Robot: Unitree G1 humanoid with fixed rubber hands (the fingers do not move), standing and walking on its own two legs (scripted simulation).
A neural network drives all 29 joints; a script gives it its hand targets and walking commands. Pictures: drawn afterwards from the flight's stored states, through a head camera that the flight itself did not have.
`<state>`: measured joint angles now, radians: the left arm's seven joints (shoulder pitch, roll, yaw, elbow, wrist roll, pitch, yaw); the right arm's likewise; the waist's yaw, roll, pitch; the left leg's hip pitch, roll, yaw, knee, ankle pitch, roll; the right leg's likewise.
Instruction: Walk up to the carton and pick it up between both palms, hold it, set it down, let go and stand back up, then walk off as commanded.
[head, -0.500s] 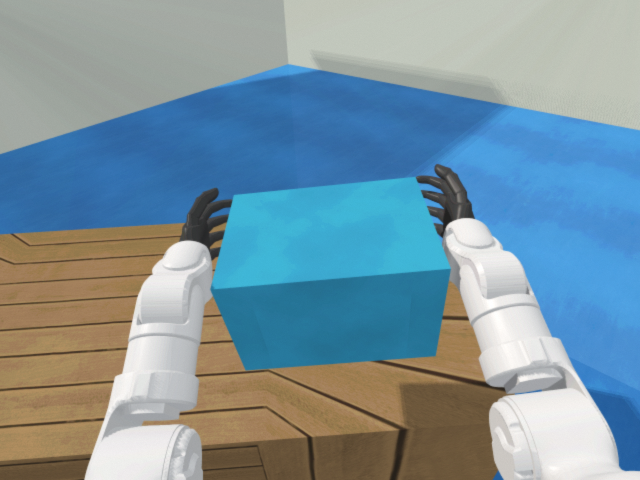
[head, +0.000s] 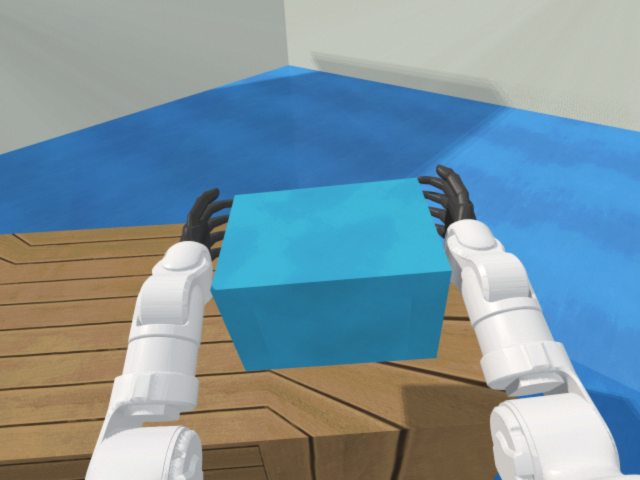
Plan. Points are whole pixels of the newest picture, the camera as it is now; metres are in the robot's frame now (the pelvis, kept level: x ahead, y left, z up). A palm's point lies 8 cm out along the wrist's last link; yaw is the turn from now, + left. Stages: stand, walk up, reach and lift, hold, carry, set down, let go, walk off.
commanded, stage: set down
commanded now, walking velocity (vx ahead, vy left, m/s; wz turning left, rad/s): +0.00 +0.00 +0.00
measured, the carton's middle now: (332, 273) +0.34 -0.01 +0.15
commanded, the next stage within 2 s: none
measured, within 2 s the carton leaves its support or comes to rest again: neither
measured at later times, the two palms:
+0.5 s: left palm (206, 258) +0.39 +0.15 +0.14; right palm (443, 251) +0.38 -0.17 +0.14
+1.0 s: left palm (206, 268) +0.40 +0.16 +0.11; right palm (436, 270) +0.37 -0.16 +0.11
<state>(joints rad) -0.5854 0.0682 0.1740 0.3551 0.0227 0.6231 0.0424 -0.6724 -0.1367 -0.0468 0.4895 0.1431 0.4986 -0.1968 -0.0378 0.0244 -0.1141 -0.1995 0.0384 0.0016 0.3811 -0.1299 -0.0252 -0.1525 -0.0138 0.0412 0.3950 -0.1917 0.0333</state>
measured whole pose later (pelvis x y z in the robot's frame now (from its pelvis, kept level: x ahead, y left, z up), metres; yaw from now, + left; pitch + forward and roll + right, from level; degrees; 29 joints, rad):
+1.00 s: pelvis +0.02 +0.00 +0.00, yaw +0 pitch -4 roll +0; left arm -0.60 0.07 0.26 0.63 0.11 0.23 -0.10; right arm -0.51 0.02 -0.17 0.64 0.04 0.04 -0.21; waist -0.04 -0.03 0.01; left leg -0.13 0.03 0.00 0.32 -0.13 -0.03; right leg -0.07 -0.02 0.04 0.32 -0.19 0.03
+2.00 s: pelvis +0.04 +0.01 +0.00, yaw +0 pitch +4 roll +0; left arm -0.75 0.13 0.26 1.12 0.11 -0.12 -0.15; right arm -0.51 0.10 -0.36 0.94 -0.13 -0.31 -0.22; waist -0.04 -0.04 -0.01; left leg -0.25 0.03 0.01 0.34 -0.15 -0.02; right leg -0.19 -0.03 0.04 0.32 -0.19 0.04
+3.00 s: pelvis +0.05 +0.02 +0.00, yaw +0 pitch +14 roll -1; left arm -0.79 0.14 0.26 1.28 0.14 -0.34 -0.15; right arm -0.56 0.09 -0.51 1.17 -0.18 -0.60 -0.20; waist -0.04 -0.04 -0.06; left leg -0.50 0.03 0.01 0.42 -0.18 -0.01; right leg -0.39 -0.03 0.04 0.32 -0.18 0.05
